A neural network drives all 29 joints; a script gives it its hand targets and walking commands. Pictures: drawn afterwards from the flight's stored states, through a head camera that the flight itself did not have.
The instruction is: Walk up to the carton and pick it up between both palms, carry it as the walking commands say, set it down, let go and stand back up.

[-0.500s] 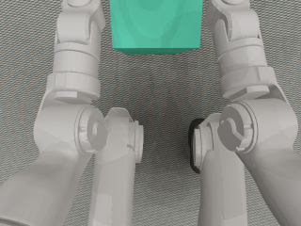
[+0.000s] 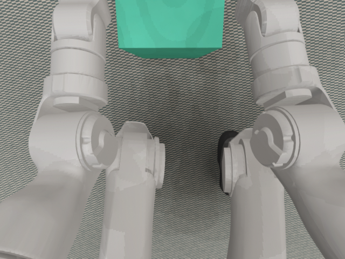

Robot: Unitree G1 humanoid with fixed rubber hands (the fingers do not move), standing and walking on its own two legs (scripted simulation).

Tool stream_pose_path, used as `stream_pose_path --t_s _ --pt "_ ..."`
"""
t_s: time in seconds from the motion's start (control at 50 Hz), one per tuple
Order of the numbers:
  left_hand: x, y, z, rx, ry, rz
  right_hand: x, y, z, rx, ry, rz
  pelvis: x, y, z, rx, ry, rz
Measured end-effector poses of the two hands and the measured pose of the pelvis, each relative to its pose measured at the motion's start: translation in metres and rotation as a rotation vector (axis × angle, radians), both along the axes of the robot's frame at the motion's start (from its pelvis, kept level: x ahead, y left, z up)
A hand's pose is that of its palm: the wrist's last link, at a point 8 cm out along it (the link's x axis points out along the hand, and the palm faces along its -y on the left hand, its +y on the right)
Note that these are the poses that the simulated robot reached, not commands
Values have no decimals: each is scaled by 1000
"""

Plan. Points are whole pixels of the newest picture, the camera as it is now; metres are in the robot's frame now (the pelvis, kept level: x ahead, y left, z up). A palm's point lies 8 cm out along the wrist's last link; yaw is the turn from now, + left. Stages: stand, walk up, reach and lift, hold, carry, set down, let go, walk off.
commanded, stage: set down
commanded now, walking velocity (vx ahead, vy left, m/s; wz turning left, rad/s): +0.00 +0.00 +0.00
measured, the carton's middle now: out of the picture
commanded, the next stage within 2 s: none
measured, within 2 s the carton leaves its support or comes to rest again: neither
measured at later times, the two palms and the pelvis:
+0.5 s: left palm out of the picture +0.55 +0.18 -0.16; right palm out of the picture +0.57 -0.06 -0.16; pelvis +0.00 +0.00 +0.00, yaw +0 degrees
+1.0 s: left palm out of the picture +0.55 +0.18 -0.16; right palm out of the picture +0.57 -0.07 -0.16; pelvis +0.00 +0.00 +0.00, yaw +1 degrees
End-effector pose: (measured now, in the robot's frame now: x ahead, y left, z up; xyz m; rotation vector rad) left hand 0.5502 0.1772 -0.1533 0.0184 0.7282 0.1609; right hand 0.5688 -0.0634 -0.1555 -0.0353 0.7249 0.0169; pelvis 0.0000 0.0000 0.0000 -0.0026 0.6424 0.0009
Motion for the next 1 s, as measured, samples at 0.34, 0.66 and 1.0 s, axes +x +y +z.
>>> stream_pose_path --t_s 0.34,0.66,1.0 --pt "0 5 -4 -15 -4 -12 1 1 -2 22 -13 33 0 2 -2 4 -9 2" --pt "0 6 -5 -31 -16 -19 2 -1 -4 35 -24 52 -1 0 -3 10 -20 4" --pt "0 6 -6 -30 -25 -21 3 -2 -5 30 -35 68 -1 -2 -2 6 -27 11"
